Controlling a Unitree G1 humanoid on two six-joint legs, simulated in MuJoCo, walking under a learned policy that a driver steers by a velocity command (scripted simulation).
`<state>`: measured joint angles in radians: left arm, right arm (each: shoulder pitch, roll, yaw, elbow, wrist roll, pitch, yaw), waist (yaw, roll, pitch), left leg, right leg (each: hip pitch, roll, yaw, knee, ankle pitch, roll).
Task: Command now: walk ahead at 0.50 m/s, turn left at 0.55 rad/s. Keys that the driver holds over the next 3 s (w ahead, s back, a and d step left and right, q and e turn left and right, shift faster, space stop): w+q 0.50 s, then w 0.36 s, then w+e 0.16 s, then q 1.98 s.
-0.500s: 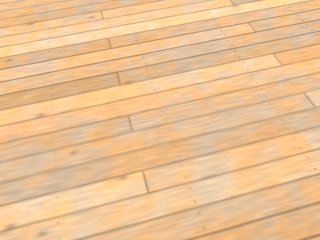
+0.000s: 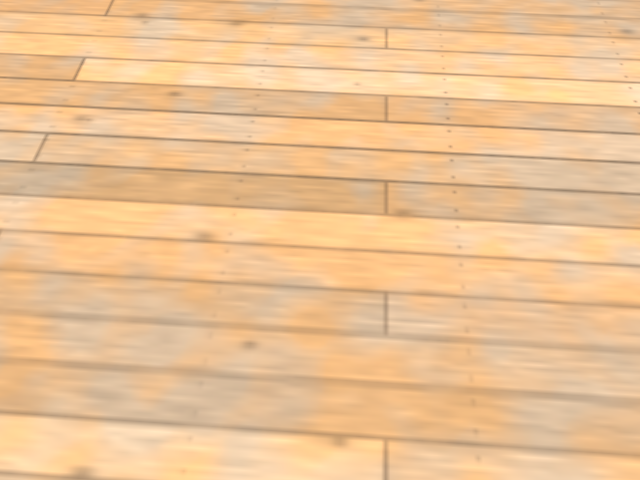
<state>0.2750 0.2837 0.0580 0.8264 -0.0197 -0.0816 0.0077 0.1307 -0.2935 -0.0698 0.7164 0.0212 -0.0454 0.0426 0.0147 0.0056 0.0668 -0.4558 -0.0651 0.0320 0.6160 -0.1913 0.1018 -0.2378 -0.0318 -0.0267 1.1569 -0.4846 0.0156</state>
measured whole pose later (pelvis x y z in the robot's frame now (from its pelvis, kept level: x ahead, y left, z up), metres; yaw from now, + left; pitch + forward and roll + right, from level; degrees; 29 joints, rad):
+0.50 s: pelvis +0.29 -0.04 +0.01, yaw +18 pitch +1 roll -1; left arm 0.14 0.26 0.05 0.71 0.01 -0.11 -0.01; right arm 0.33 -0.31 -0.07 0.72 0.03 -0.02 -0.01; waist -0.02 0.04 0.01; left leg -0.40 -0.04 -0.11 1.17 -0.43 0.02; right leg -0.36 0.02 -0.02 0.51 -0.18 -0.02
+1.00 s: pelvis +0.52 +0.11 +0.01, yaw +22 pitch +2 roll -1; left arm 0.32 0.31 0.05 0.89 -0.03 -0.07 -0.01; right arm 0.16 -0.26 -0.04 0.67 0.00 -0.06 0.02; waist 0.03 -0.02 0.03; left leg -0.36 0.00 0.06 0.51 -0.18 0.05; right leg -0.38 -0.06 0.03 1.13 -0.40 -0.01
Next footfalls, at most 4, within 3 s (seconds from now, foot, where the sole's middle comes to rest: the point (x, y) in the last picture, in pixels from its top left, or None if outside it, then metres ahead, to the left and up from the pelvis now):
0.38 right None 0.41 -0.12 -0.76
0.88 left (228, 411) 0.57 0.23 -0.76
1.32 right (291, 291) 0.87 0.11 -0.76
1.74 left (205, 368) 0.66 0.29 -0.76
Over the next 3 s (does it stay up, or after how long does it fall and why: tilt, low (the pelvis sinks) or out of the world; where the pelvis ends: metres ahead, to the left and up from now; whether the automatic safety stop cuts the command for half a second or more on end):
stays up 0.66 0.21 0.02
